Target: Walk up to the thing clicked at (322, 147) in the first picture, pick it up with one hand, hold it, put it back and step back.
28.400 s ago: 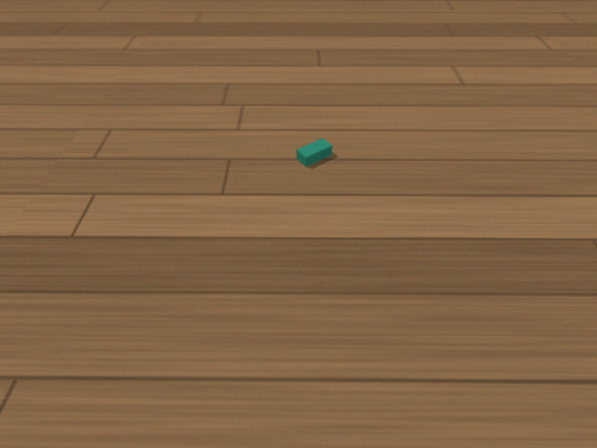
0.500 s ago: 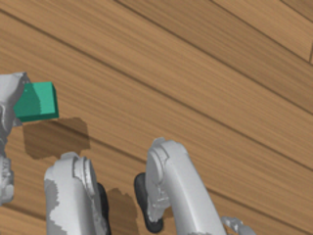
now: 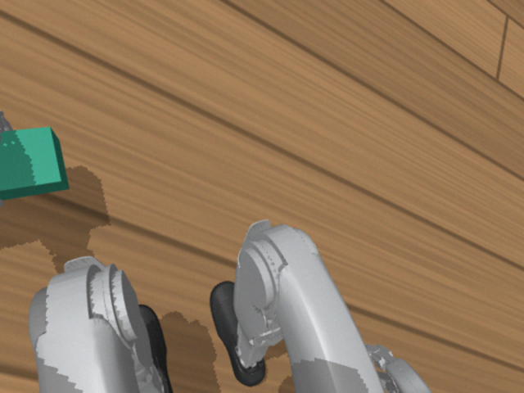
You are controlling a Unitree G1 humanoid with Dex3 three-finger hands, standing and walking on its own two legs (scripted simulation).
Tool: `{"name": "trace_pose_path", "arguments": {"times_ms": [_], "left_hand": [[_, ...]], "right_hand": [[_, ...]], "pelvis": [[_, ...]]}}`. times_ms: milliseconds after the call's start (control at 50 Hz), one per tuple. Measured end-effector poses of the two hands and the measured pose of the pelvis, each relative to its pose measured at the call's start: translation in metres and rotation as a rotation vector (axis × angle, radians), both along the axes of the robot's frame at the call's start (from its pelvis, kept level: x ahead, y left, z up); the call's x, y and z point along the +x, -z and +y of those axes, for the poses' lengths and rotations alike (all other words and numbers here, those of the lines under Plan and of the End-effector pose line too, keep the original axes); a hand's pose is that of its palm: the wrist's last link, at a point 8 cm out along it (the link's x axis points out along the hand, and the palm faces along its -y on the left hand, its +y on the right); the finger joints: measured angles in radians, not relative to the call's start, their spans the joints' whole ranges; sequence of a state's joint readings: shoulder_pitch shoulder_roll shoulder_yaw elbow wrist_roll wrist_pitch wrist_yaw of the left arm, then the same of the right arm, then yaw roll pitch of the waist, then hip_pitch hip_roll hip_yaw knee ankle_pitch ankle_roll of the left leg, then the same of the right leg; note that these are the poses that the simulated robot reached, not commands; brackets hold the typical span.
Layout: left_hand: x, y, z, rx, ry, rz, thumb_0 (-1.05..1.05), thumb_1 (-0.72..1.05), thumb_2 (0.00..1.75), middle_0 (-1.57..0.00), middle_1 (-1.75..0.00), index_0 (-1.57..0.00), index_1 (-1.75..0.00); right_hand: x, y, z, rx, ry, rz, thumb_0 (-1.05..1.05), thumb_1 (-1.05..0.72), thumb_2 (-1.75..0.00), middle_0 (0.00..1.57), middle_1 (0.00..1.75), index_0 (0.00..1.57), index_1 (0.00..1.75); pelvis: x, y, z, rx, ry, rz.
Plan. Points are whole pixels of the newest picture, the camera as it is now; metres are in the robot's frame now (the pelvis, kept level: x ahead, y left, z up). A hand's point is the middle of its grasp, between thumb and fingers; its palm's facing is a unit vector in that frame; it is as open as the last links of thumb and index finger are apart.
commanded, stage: rest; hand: left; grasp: from above
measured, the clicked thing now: out of the picture +0.46 +0.31 -0.24
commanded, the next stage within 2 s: open in 1.54 s
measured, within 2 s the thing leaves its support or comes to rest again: rests again in 1.76 s
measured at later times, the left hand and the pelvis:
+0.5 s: hand out of the picture +0.45 +0.31 -0.25, palm faces -0.45 -0.11 -0.89, open 11.3 cm; pelvis +0.00 +0.00 -0.01, yaw -3 degrees
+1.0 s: hand out of the picture +0.45 +0.31 -0.26, palm faces -0.46 -0.12 -0.88, open 11.3 cm; pelvis +0.00 +0.00 -0.02, yaw -4 degrees
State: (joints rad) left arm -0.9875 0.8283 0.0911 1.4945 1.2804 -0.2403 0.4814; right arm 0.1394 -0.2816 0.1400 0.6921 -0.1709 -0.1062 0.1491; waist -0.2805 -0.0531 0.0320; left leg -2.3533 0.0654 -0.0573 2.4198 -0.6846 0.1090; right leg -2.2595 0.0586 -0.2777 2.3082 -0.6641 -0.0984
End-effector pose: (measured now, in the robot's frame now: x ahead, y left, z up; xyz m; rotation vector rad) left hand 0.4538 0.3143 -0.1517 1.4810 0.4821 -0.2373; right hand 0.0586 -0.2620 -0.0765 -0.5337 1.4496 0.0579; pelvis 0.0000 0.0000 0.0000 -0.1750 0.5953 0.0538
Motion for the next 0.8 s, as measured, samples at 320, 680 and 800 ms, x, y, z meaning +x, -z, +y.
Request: {"name": "trace_pose_path", "arguments": {"times_ms": [320, 680, 800], "left_hand": [[0.000, 0.030, 0.005, -0.021, -0.014, 0.034, -0.01, -0.21, 0.68, -0.52, -0.78, -0.56, -0.72], [0.005, 0.047, 0.004, -0.028, -0.021, 0.007, -0.01, -0.20, 0.68, -0.52, -0.78, -0.56, -0.72], [0.004, 0.048, 0.006, -0.026, -0.024, 0.013, -0.01, -0.20, 0.68, -0.52, -0.78, -0.56, -0.72]], "right_hand": [[-0.016, 0.000, 0.005, 0.012, -0.022, 0.045, 0.00, -0.91, -0.90, 0.20, 0.30, 0.20, 0.30], [-0.018, -0.008, 0.012, 0.028, -0.064, 0.040, 0.00, -0.92, -0.90, 0.20, 0.30, 0.20, 0.30], [-0.017, -0.009, 0.014, 0.036, -0.075, 0.035, 0.00, -0.92, -0.90, 0.20, 0.30, 0.20, 0.30]], "pelvis": [[0.001, 0.011, -0.001, -0.021, 0.013, -0.030], [0.002, 0.015, 0.002, -0.047, 0.029, -0.054], [0.001, 0.016, 0.002, -0.052, 0.030, -0.060]]}}
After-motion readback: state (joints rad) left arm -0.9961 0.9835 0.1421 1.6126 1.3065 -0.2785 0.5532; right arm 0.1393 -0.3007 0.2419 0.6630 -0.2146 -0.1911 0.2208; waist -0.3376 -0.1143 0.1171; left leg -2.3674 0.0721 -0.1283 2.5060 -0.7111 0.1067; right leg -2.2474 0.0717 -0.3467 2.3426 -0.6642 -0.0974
